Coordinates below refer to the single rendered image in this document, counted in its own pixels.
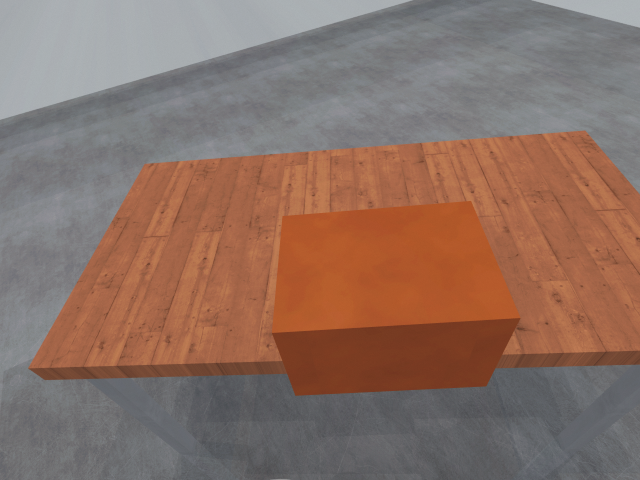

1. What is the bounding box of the carton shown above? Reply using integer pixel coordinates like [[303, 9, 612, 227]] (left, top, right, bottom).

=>
[[272, 201, 520, 396]]

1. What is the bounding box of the table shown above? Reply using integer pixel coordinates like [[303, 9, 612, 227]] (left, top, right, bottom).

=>
[[28, 131, 640, 455]]

